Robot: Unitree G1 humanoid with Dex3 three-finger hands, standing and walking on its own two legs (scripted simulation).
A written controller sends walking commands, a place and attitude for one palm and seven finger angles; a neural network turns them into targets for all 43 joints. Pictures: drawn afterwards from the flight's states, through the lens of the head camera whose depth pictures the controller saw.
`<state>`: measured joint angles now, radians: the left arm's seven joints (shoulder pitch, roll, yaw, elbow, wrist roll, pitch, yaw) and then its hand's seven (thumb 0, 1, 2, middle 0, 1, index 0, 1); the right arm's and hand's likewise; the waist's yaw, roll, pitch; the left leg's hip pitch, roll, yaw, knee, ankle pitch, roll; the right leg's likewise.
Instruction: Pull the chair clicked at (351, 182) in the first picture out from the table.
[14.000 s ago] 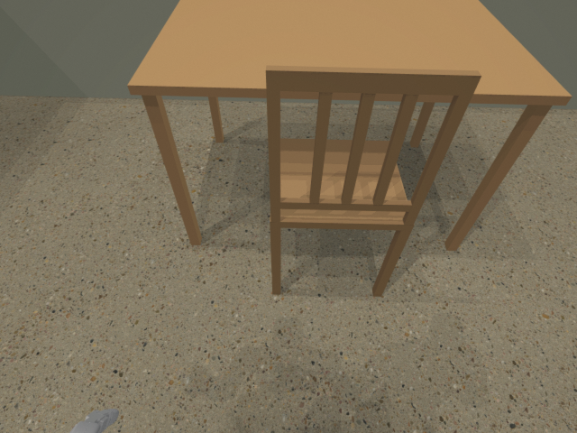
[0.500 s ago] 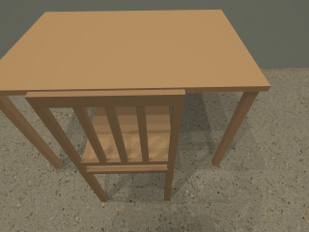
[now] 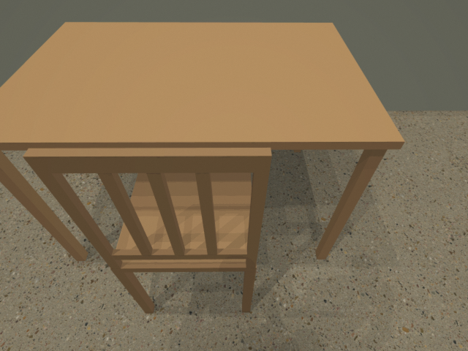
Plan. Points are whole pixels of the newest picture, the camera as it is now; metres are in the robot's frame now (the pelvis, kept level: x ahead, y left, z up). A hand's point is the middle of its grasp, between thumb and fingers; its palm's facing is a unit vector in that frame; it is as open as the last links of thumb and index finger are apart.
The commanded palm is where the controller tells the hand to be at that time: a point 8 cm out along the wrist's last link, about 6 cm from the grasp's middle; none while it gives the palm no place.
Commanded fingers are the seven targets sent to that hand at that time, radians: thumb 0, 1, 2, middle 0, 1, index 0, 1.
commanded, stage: come to a stop and stand still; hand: left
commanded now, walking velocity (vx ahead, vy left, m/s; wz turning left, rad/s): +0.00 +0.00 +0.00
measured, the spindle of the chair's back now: (169, 218) +0.40 +0.18 -0.08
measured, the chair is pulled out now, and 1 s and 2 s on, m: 0.00 0.00 0.00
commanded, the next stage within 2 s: look again from close up in 0.06 s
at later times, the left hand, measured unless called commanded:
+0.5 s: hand out of the picture -0.01 +0.15 -0.17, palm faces +0.02 -0.98 -0.19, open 7.4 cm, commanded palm none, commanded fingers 0.00 0.90 0.90 -0.20 -0.30 -0.20 -0.30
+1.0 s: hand out of the picture -0.03 +0.15 -0.17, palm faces +0.02 -0.98 -0.18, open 7.4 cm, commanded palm none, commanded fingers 0.00 0.90 0.90 -0.20 -0.30 -0.20 -0.30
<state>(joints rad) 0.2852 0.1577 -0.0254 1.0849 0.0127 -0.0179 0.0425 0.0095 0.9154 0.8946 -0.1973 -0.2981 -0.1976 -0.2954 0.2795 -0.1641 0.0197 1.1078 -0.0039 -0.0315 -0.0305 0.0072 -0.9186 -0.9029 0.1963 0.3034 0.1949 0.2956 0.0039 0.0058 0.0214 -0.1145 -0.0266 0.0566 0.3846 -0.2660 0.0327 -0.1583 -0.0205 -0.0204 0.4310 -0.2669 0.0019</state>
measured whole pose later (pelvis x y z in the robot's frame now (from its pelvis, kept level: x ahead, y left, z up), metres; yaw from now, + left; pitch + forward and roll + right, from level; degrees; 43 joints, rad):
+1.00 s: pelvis -0.01 -0.02 +0.00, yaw +0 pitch -1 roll +0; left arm 0.33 0.14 -0.03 1.10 0.01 -0.03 0.04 0.01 0.91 0.89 -0.20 -0.30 -0.20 -0.30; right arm 0.32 -0.13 0.02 1.15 0.00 -0.04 -0.03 0.00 -0.91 -0.90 0.20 0.30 0.19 0.30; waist 0.01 0.00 0.01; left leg -0.12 0.00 0.04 0.38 -0.25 0.01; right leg -0.15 0.01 -0.03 0.40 -0.24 -0.03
